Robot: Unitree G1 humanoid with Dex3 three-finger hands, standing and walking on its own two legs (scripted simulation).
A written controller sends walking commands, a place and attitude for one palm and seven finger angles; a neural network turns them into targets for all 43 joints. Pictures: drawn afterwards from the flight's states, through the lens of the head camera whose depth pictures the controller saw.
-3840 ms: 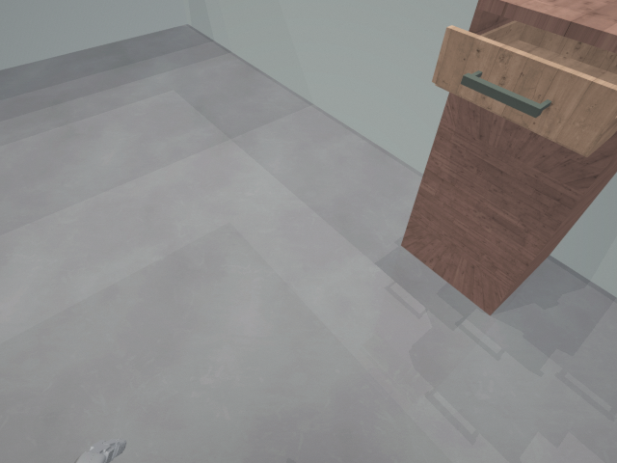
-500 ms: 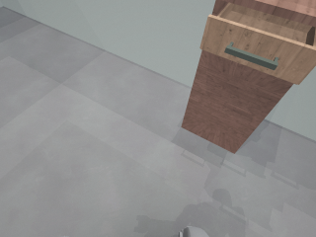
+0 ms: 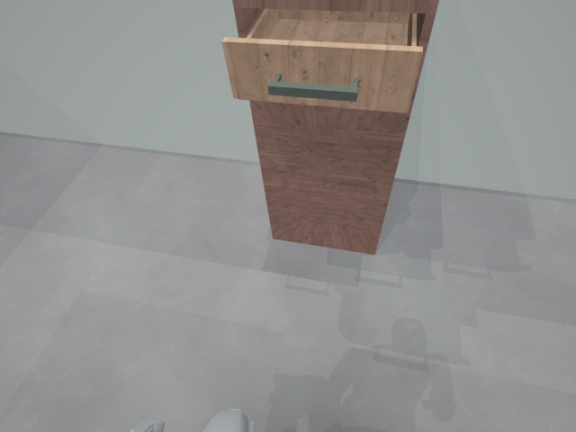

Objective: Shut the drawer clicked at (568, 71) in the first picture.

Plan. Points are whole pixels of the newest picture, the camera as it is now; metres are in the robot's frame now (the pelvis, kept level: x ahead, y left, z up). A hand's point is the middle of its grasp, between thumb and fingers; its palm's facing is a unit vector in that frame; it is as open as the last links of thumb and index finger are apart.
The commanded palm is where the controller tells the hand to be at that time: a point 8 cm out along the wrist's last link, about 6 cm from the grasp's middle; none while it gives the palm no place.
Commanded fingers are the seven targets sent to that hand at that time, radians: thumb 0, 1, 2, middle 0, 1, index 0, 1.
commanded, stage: turn to face it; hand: left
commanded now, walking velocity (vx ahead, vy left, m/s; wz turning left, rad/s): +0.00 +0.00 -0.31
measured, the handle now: (314, 85) +0.72 -0.02 +0.09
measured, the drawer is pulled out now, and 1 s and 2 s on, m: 0.15 0.15 0.15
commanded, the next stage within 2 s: take the last steps up to it in 0.26 s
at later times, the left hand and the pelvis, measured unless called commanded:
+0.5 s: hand out of the picture +0.06 +0.24 -0.17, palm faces -0.13 -0.97 -0.20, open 7.4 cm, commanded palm none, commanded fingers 0.00 0.90 0.90 -0.20 -0.30 -0.20 -0.30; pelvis -0.01 +0.05 +0.00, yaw -11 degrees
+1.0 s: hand out of the picture +0.12 +0.11 -0.17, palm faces -0.18 -0.96 -0.23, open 7.2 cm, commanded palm none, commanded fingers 0.00 0.90 0.90 -0.20 -0.30 -0.20 -0.30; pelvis +0.07 -0.07 +0.00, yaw -13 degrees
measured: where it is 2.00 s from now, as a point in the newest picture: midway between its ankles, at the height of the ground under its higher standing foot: outside the picture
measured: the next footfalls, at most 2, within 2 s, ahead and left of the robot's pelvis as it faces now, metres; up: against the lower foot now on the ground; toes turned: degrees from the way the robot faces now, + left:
left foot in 0.24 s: +0.04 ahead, +0.14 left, +0.00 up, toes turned -2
right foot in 0.74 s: +0.02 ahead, -0.14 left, +0.00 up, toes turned -20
